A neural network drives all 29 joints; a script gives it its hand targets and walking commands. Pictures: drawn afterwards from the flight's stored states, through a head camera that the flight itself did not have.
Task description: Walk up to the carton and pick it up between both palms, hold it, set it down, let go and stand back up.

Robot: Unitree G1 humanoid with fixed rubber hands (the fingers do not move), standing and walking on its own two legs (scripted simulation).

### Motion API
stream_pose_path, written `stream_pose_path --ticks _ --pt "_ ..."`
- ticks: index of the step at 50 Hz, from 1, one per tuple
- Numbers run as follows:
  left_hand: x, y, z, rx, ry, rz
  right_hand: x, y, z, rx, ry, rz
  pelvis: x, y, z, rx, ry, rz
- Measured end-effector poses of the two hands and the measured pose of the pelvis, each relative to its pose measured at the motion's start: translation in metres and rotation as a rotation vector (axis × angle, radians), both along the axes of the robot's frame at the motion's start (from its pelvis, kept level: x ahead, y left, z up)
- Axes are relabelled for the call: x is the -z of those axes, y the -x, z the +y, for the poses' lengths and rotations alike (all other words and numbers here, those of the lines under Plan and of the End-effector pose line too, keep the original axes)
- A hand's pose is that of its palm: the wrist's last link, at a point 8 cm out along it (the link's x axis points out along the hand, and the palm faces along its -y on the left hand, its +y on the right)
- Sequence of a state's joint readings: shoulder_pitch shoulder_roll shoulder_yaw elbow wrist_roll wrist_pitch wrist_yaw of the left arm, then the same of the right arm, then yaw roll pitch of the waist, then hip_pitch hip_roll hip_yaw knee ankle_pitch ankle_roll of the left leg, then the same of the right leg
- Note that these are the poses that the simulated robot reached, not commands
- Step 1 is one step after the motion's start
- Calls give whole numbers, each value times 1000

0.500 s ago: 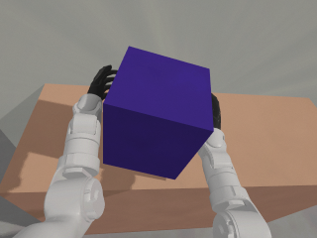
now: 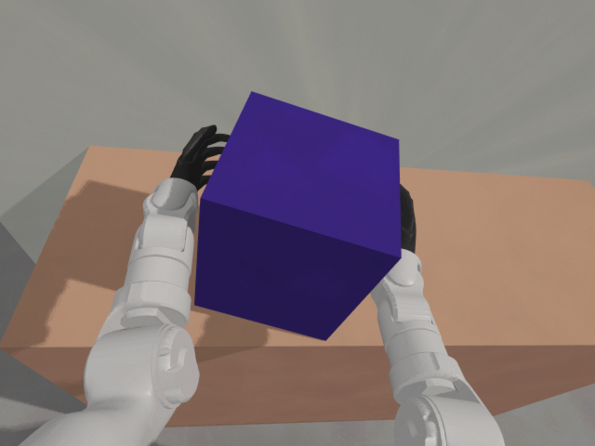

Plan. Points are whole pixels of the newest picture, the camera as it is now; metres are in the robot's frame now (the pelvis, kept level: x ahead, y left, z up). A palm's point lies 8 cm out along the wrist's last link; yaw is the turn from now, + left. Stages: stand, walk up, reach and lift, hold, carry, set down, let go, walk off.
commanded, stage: set down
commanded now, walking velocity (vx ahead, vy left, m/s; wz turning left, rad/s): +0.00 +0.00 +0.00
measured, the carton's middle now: (291, 226) +0.39 -0.03 +0.06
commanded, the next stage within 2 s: none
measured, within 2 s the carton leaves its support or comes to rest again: rests again in 1.44 s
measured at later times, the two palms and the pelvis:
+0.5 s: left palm (181, 188) +0.44 +0.12 +0.09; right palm (392, 240) +0.35 -0.17 +0.07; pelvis +0.00 +0.00 +0.00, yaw +0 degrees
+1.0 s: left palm (178, 195) +0.43 +0.12 +0.08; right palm (389, 239) +0.35 -0.17 +0.07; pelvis +0.00 +0.00 +0.00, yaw +0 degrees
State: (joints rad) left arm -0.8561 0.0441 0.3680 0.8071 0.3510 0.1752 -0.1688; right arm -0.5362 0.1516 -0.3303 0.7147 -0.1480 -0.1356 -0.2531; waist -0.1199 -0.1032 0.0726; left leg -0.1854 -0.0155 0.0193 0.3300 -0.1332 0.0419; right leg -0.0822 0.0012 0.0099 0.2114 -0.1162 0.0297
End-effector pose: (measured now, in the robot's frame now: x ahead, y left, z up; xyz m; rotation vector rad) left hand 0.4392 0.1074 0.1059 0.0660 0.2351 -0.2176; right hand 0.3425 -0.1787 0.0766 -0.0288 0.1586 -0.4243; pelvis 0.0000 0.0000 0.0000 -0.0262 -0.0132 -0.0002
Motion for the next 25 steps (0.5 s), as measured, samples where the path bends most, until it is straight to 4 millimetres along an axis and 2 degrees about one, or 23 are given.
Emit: stream_pose_path --ticks 25 --pt "15 1 10 -14 7 -1 3 -6 6 -16 20 -38 0 -2 2 -1 1 4"
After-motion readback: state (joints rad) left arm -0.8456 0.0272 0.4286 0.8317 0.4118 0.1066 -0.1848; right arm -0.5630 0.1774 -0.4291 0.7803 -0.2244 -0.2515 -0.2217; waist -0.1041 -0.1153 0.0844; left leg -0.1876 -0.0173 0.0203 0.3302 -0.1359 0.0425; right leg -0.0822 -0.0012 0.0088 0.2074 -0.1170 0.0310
